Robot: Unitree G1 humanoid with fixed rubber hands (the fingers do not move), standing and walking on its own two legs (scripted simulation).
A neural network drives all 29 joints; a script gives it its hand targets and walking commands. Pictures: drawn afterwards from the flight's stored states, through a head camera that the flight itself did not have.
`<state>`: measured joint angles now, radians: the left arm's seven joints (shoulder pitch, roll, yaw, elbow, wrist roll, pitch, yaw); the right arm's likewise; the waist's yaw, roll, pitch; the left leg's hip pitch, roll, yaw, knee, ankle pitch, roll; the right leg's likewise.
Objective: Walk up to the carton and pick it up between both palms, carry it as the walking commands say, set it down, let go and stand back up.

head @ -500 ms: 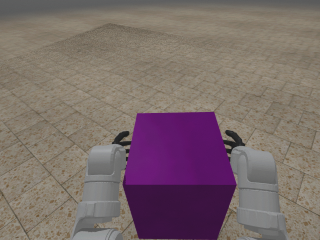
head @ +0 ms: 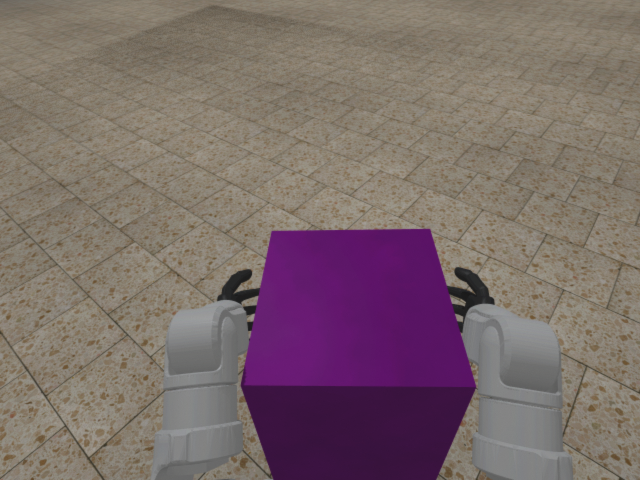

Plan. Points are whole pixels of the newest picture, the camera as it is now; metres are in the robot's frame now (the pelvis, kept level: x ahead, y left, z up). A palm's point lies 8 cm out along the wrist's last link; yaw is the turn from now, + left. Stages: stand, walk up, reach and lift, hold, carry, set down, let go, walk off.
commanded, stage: carry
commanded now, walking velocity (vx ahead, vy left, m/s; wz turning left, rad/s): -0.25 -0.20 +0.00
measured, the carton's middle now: (351, 358) +0.28 -0.01 +0.03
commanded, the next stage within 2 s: none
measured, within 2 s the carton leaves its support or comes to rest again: neither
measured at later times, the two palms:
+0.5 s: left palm (342, 465) +0.14 +0.01 +0.08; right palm out of the picture +0.15 -0.28 +0.08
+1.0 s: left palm out of the picture +0.00 -0.11 +0.09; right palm out of the picture +0.02 -0.40 +0.10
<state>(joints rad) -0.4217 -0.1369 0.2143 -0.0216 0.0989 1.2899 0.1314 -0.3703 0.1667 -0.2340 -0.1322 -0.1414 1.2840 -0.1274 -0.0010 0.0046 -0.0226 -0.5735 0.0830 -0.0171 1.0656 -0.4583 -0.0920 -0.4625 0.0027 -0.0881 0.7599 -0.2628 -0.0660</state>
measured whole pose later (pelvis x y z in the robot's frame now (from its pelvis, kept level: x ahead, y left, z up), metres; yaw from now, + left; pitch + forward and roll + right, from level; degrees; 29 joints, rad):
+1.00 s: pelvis -0.29 -0.28 -0.01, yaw -2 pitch +0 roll -1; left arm -0.36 -0.14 0.25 -0.20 0.08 1.27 0.13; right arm -0.39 0.19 -0.18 -0.19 -0.13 1.24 -0.13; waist 0.07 0.00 0.00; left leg -0.46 0.19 0.01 0.82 -0.35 -0.09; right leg -0.47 0.00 -0.02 0.86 -0.39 0.01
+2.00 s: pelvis -0.51 -0.48 +0.01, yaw +3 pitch -2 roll +3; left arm -0.35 -0.17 0.25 -0.22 0.10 1.28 0.12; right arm -0.37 0.18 -0.18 -0.23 -0.13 1.25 -0.12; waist -0.03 -0.03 0.02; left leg -0.28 -0.01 0.05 0.66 -0.39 -0.02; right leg -0.46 0.00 -0.12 0.58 -0.12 -0.07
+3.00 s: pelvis -0.67 -0.56 -0.01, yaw +22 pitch +0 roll +0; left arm -0.34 -0.17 0.24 -0.20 0.10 1.25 0.11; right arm -0.37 0.16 -0.17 -0.23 -0.13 1.26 -0.13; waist -0.04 0.02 0.03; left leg -0.57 0.04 0.07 1.13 -0.44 0.02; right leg -0.47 -0.20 -0.22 0.90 -0.41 0.01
